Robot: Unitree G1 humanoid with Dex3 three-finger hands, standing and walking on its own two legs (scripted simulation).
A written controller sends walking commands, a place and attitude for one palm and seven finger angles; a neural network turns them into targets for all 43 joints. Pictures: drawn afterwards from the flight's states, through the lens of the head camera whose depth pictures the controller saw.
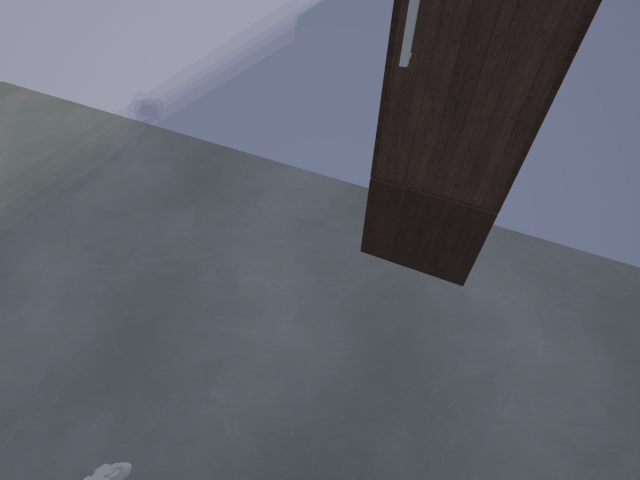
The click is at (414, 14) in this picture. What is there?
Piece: cupboard door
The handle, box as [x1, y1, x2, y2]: [399, 0, 419, 66]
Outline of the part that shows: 419,0 409,0 399,65 406,66 408,63 408,59 410,57 410,48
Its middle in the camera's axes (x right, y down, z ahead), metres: +0.22 -0.50 +0.93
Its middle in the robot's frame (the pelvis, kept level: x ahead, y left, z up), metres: +1.06 -0.16 +0.13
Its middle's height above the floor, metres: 0.90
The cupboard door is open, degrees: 0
